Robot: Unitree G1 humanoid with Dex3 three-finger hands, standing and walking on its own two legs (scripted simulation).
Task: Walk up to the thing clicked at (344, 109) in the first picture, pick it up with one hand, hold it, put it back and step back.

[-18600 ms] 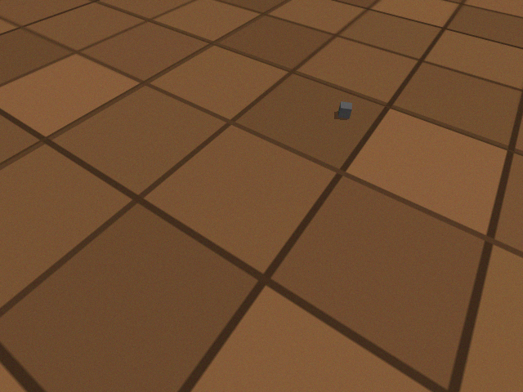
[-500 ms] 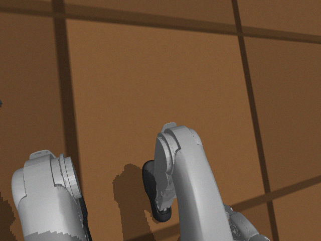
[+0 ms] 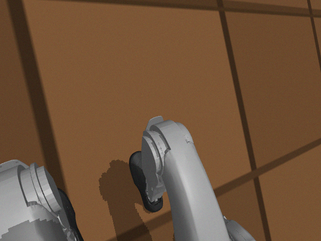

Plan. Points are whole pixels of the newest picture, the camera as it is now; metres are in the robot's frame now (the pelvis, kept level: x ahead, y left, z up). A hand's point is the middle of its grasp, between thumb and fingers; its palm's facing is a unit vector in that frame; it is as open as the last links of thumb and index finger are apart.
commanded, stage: rest palm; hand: left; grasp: from above
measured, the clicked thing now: out of the picture +0.46 +0.37 -0.27
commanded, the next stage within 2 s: close in 0.70 s
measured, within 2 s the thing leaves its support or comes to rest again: neither
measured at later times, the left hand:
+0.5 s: hand out of the picture +0.44 +0.36 -0.23, palm faces -0.36 -0.25 -0.90, open 14.0 cm
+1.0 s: hand out of the picture +0.45 +0.36 -0.24, palm faces -0.36 -0.24 -0.90, open 12.6 cm
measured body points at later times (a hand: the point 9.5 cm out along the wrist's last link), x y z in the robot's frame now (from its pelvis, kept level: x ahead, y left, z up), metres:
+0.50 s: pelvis +0.00 +0.01 +0.00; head +0.27 +0.12 +0.33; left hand +0.46 +0.37 -0.18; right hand +0.04 -0.25 -0.05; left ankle +0.06 +0.13 -0.27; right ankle +0.11 -0.12 -0.27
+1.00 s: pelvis +0.00 +0.01 +0.00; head +0.28 +0.13 +0.33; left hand +0.46 +0.37 -0.19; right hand +0.03 -0.25 -0.05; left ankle +0.06 +0.13 -0.27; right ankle +0.11 -0.12 -0.27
